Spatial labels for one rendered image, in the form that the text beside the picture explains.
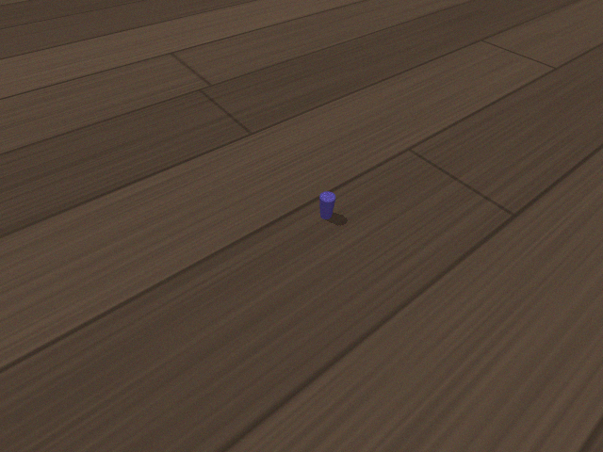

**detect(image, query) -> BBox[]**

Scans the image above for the cup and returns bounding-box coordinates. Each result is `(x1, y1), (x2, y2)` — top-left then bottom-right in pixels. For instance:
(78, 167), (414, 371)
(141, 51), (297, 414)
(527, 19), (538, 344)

(319, 191), (335, 219)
